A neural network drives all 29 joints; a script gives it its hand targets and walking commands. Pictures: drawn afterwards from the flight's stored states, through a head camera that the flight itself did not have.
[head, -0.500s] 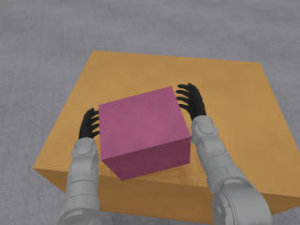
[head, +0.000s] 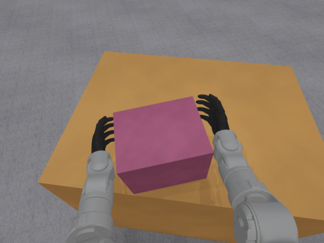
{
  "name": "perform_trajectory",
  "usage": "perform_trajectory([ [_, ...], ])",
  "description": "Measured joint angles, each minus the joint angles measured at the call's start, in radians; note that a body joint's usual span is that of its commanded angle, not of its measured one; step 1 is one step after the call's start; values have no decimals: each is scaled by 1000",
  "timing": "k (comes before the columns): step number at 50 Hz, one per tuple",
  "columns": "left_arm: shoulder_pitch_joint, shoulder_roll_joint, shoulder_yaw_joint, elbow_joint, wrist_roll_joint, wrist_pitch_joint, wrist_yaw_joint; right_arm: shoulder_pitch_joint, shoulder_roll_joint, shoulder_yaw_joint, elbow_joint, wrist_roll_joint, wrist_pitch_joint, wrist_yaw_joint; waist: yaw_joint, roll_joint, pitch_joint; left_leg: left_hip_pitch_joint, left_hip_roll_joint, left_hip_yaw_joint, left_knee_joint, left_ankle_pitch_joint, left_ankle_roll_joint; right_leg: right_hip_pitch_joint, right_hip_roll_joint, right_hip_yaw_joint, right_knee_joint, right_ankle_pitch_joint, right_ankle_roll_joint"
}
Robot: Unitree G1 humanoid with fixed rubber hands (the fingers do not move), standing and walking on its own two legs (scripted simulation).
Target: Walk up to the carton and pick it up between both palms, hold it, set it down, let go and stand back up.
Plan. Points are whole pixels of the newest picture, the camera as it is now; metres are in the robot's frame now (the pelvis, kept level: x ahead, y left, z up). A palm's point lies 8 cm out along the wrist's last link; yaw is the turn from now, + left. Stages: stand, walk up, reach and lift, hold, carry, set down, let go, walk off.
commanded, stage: set down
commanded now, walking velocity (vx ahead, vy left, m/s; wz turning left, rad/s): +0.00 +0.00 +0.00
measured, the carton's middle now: (162, 147) +0.37 +0.06 -0.02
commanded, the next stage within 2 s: none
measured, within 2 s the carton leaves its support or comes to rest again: rests again in 0.58 s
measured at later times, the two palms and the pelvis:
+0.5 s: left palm (100, 149) +0.32 +0.21 +0.02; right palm (217, 124) +0.41 -0.08 +0.06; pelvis +0.00 +0.00 +0.00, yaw +0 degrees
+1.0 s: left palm (103, 148) +0.33 +0.21 +0.01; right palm (218, 130) +0.41 -0.09 +0.03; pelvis +0.01 +0.00 +0.00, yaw +0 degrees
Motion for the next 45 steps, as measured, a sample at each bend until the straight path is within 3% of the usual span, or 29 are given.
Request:
perform_trajectory([
  [11,-5,0,21,55,0,-75,4,-8,-1,-1,21,-16,-27,-2,0,0,-10,-1,0,0,1,-2,3,0,0,-1,0,3,2],
  [26,-19,0,35,82,0,-93,5,-34,4,-53,71,-46,-22,8,0,-5,-7,-3,0,0,1,-6,3,-2,0,-1,0,-2,2],
  [45,-20,-3,44,134,0,-222,1,13,4,-63,71,-56,-77,-7,0,-3,-8,-31,1,0,7,-9,3,-26,0,-2,0,-7,2],
])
